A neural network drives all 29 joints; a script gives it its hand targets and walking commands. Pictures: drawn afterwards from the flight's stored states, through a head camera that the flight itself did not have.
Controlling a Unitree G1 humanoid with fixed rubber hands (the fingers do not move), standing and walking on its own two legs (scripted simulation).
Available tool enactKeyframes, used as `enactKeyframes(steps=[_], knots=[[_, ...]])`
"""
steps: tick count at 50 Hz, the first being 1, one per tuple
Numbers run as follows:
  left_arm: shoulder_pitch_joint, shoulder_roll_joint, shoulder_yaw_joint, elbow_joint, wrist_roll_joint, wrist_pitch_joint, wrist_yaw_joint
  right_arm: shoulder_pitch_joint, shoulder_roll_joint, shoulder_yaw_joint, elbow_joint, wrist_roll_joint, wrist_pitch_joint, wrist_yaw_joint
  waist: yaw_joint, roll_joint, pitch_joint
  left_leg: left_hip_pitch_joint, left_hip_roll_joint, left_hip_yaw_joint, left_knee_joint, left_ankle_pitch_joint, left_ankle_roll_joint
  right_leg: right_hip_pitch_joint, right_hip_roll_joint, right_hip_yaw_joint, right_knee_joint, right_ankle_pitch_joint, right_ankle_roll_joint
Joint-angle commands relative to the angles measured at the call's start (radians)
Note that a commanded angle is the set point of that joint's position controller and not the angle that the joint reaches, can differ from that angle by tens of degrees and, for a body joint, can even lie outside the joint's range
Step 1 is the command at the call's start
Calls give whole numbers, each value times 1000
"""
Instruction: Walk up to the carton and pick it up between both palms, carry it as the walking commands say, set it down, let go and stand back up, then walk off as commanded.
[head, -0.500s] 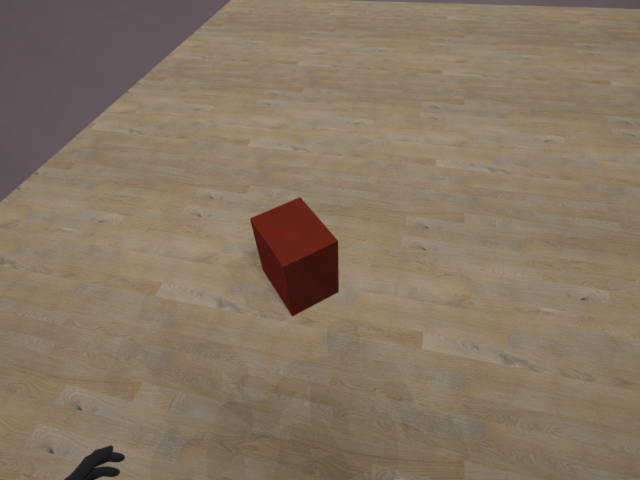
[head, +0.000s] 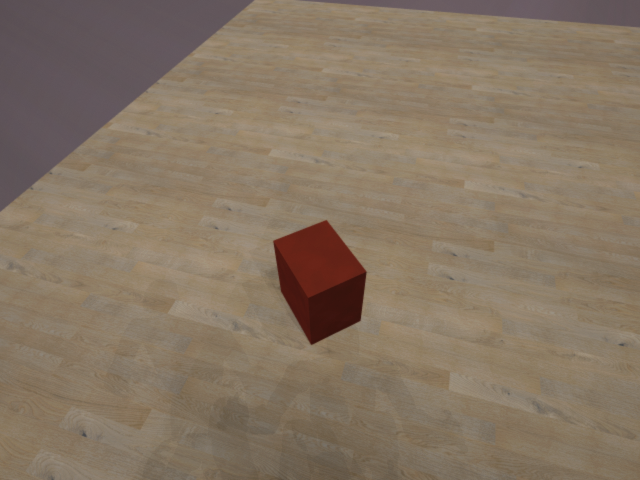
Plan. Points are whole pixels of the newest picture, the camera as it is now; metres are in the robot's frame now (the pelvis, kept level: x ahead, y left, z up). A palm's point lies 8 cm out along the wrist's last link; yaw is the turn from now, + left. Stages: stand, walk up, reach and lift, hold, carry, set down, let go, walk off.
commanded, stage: walk up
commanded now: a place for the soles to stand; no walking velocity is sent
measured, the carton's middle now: (318, 282) +0.85 +0.02 -0.60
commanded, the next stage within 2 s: none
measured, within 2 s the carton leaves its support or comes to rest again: neither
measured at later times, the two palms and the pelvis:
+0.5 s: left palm (68, 479) +0.18 +0.32 -0.05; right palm (601, 460) +0.20 -0.34 -0.10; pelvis +0.11 -0.02 +0.00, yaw +1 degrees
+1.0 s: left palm (94, 364) +0.32 +0.35 -0.06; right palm (547, 413) +0.26 -0.31 -0.12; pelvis +0.21 +0.02 -0.01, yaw +0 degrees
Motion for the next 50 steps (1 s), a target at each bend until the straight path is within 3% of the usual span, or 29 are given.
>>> enactKeyframes(steps=[1, 5, 7, 9, 10, 11, 12, 13, 14, 16, 17, 24, 27, 28, 29, 30, 31, 32, 33, 34, 35, 37, 43, 45, 46, 47, 48, 49, 50], knots=[[-2, 152, 92, -1, -8, -28, 8, 94, -267, -68, -67, -7, -25, -22, -64, 156, -104, 398, 191, -376, -376, 253, 180, -226, -31, -11, -45, 18, 0], [-67, 131, 80, -16, -3, -39, 5, 79, -279, -69, -89, -12, -17, -12, -66, 159, -78, 329, 204, -336, -352, 251, 242, -176, -29, -52, -197, 37, -5], [-43, 131, 80, -4, -6, -49, 4, 27, -278, -66, -107, -13, -10, -5, -41, 180, -69, 227, 196, -286, -322, 276, 231, -58, -4, -90, -278, 71, -8], [69, 142, 93, 34, -6, -65, 12, -32, -243, -51, -127, -13, 1, 3, 38, 128, -112, 53, 151, -182, -153, 265, 170, 239, 44, -120, -456, 198, -23], [202, 199, 123, 63, -2, -74, 28, -41, -191, -33, -142, -15, -1, 4, 117, -3, -189, -89, 99, -136, 95, 308, 115, 487, 25, -27, -508, 160, -48], [312, 297, 164, 66, 5, -79, 44, -14, -105, -2, -168, -13, -12, 4, 172, -256, -260, -292, -28, -58, 377, 139, 46, 660, -222, 360, -624, -52, -107], [276, 363, 175, 44, 2, -73, 52, -19, -138, 3, -170, -16, -8, -6, 137, -274, -230, -447, -74, -113, 472, -181, 22, 661, -421, 739, -743, -146, -212], [202, 356, 173, 34, -1, -66, 54, -87, -240, -20, -149, -24, 11, -9, 123, -92, -159, -496, -19, -169, 528, -177, 19, 596, -432, 753, -740, -265, -268], [122, 323, 162, 16, -6, -63, 53, -80, -257, -26, -123, -25, 27, -6, 79, -12, -30, -486, 40, -173, 512, -126, 16, 403, -405, 665, -761, -400, -249], [1, 286, 144, 7, -11, -59, 50, -34, -255, -38, -99, -6, 37, 6, 15, -59, 93, -381, 71, -160, 415, -51, -8, 205, -321, 469, -795, -401, -206], [16, 280, 141, 9, -10, -63, 46, -13, -249, -43, -81, -7, 38, 14, 12, -71, 106, -313, 72, -141, 378, 3, -16, 148, -285, 405, -807, -344, -194], [73, 328, 162, 11, -2, -64, 29, -119, -231, -63, -78, -16, 40, 30, 63, -185, 127, -194, 50, -69, 181, -34, -29, 109, -274, 327, -769, -343, -209], [73, 341, 166, 8, 6, -56, 25, -108, -222, -64, -86, -18, 27, 31, 56, -202, 71, -123, 29, -26, 76, -118, -7, 166, -281, 296, -692, -259, -212], [51, 336, 164, 2, 6, -52, 25, -65, -216, -65, -77, -17, 21, 28, 25, -190, 39, -55, 22, -8, -2, -83, 4, 165, -272, 258, -640, -195, -200], [6, 320, 156, -9, 5, -46, 24, 20, -208, -69, -53, -15, 13, 23, -33, -154, 1, 70, -2, 26, -99, -36, 14, 122, -244, 190, -540, -104, -173], [-7, 262, 136, -17, 9, -37, 25, 139, -224, -83, -12, -19, 4, 12, -95, -19, -66, 242, -54, 16, -172, -93, 14, 43, -176, 104, -297, -2, -135], [8, 156, 103, -45, -7, -40, 28, 230, -320, -112, -14, -40, -6, -6, -151, 294, -114, 393, 101, -361, -378, -322, 56, -147, -63, -18, 106, 130, -67], [7, 115, 77, -65, -27, -40, 37, 131, -363, -107, -72, -42, -10, -17, -124, 370, -53, 420, 230, -678, -536, -260, 92, -379, 58, 3, 198, -94, -44], [25, 180, 84, -22, -14, -31, 44, 78, -362, -112, -98, -27, -6, -21, -89, 189, -63, 440, 288, -700, -489, -149, 105, -381, 17, 76, 216, -67, -46], [0, 222, 95, 0, -11, -28, 41, 39, -341, -112, -103, -15, -2, -19, -78, 91, -41, 366, 271, -652, -458, -103, 112, -339, -19, 91, 202, -18, -34], [15, 221, 99, 12, -12, -25, 37, 33, -316, -110, -95, -11, -3, -19, -59, 76, -21, 313, 233, -562, -420, -13, 123, -293, -38, 74, 159, 13, -23], [67, 178, 98, 22, -13, -29, 31, 40, -268, -82, -94, -13, -3, -21, -46, 148, -62, 332, 175, -403, -355, 193, 143, -236, -44, 21, 44, -5, -9], [5, 145, 86, 8, -8, -45, 36, 54, -266, -75, -121, -24, 10, -7, -63, 167, -91, 285, 203, -350, -317, 228, 250, -163, -25, -62, -161, 6, -9], [39, 145, 86, 25, -12, -57, 40, -8, -264, -70, -138, -23, 21, -1, -26, 171, -75, 142, 188, -283, -273, 243, 233, -3, 3, -99, -268, 53, -16], [107, 146, 92, 46, -12, -67, 44, -56, -245, -60, -154, -23, 27, 3, 26, 137, -91, 28, 160, -211, -178, 233, 202, 176, 26, -116, -386, 149, -25], [221, 185, 116, 72, -8, -79, 58, -78, -196, -42, -169, -25, 28, 7, 100, 47, -144, -105, 116, -158, 39, 303, 142, 403, 44, -67, -457, 155, -43], [344, 273, 155, 82, 3, -85, 73, -52, -117, -17, -192, -22, 19, 8, 163, -173, -224, -254, 4, -77, 351, 237, 69, 571, -139, 243, -577, -9, -88], [337, 363, 175, 63, 5, -79, 82, -31, -100, -2, -208, -26, 17, 1, 135, -304, -217, -437, -86, -107, 466, -192, 19, 607, -402, 709, -705, -44, -193], [253, 374, 175, 42, 0, -71, 85, -93, -208, -21, -186, -34, 38, -5, 117, -100, -174, -485, -39, -188, 538, -213, 18, 562, -440, 773, -692, -170, -264]])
